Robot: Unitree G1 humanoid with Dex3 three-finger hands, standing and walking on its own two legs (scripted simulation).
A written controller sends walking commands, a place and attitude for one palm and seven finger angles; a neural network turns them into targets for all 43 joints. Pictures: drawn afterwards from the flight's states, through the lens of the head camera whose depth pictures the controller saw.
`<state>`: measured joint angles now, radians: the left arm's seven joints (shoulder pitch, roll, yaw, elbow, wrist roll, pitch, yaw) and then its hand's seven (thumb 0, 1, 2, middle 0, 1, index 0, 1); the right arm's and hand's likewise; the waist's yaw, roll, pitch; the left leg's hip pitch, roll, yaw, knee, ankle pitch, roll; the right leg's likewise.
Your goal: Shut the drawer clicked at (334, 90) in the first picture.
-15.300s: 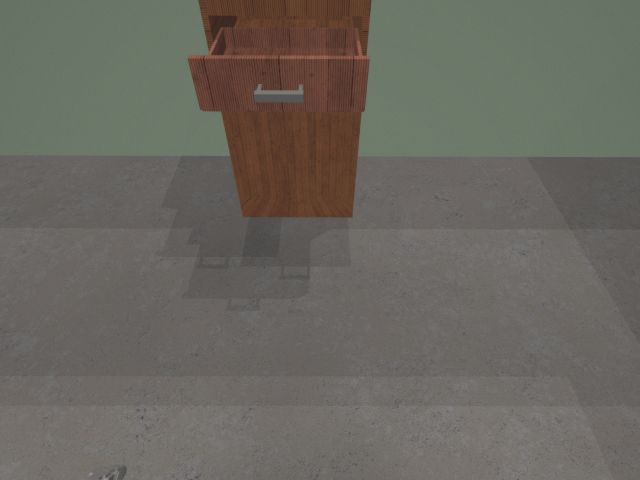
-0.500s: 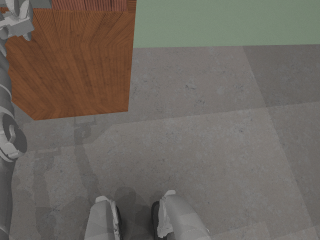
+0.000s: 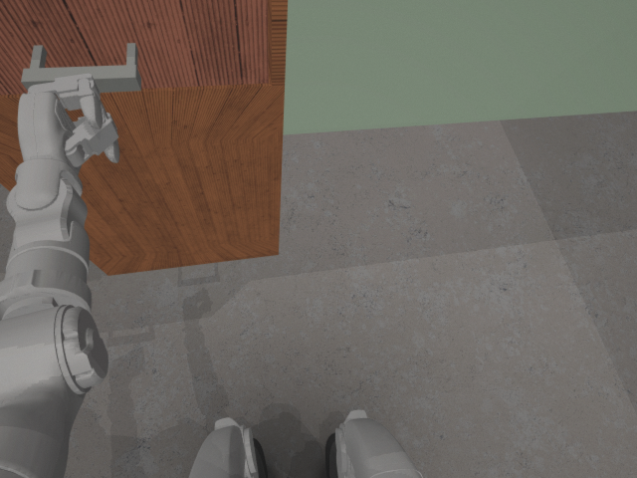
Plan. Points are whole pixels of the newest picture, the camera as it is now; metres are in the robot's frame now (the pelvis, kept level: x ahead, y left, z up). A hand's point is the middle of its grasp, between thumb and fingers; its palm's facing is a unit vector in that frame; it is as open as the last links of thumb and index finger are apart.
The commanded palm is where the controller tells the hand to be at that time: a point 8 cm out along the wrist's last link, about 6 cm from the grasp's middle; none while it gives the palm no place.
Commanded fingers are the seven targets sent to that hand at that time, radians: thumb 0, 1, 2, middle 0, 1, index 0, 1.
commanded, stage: pull the fist back off the drawer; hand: left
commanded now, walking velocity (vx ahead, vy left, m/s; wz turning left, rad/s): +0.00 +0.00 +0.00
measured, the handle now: (85, 66) +0.61 +0.23 +0.07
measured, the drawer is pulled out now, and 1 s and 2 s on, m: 0.00 0.00 0.00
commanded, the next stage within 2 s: draw the hand back to the body in 0.04 s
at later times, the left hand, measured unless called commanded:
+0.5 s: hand (61, 180) +0.42 +0.21 +0.11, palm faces +0.10 -0.99 -0.03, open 3.3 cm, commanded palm +0.38 +0.25 +0.13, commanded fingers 0.00 0.90 0.90 -1.40 -1.60 -1.40 -1.60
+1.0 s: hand out of the picture +0.28 +0.22 +0.18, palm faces +0.36 -0.89 -0.28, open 3.3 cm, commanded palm +0.23 +0.26 +0.20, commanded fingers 0.00 0.90 0.90 -1.40 -1.60 -1.40 -1.60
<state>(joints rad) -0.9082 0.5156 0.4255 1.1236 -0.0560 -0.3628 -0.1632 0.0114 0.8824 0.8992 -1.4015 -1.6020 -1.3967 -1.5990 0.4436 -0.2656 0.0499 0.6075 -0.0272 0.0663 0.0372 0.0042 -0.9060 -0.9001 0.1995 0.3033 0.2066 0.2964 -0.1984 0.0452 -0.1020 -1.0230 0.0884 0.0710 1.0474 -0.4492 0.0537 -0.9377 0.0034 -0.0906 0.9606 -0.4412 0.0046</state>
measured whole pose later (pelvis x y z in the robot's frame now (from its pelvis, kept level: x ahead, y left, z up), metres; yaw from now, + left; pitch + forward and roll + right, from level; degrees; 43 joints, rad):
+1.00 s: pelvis +0.03 -0.03 +0.07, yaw +3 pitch -2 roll +0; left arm 0.14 0.30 0.18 -0.02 -0.08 -0.04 0.09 0.01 0.90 0.90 -1.40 -1.60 -1.40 -1.60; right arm 0.17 -0.25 0.06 0.58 0.03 -0.01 -0.07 0.01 -0.91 -0.90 0.20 0.30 0.20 0.30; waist 0.04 0.06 0.00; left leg -0.17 0.02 0.07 0.45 -0.25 0.01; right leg -0.12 -0.01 -0.07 0.44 -0.29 -0.01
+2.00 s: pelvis +0.00 -0.01 +0.07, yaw +3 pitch +1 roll +0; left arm 0.65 0.39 0.34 -0.55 -0.06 -0.16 0.10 0.01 0.89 0.90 -1.41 -1.60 -1.40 -1.60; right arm 0.18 -0.24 -0.02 0.53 0.01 0.03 -0.07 0.01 -0.91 -0.90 0.20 0.30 0.20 0.30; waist 0.00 0.03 0.04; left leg -0.26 0.01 0.07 0.46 -0.21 0.03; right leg -0.21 -0.02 -0.06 0.45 -0.25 0.01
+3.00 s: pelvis -0.12 +0.00 +0.06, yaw +6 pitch +0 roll -4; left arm 0.63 0.44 0.38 -0.59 -0.07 -0.28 0.11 0.01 0.89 0.90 -1.41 -1.60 -1.41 -1.60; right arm 0.19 -0.23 -0.02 0.59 0.00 -0.03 -0.08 0.01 -0.90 -0.90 0.20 0.30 0.21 0.30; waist -0.01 0.03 -0.02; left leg -0.46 -0.01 -0.03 0.56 -0.10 0.04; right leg -0.20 0.09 0.03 0.50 -0.31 -0.01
